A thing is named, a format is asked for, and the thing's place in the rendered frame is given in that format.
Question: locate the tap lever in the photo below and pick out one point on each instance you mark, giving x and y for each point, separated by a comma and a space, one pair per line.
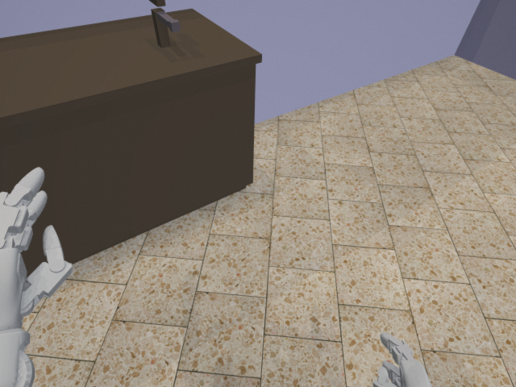
173, 24

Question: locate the robot left forearm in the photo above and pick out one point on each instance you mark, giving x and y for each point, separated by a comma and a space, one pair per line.
16, 367

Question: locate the right robot hand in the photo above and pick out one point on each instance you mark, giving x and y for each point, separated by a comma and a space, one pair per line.
410, 373

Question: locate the counter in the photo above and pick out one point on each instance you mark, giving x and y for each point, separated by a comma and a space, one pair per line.
133, 125

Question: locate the left robot hand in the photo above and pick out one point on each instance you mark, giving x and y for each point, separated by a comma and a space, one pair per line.
18, 212

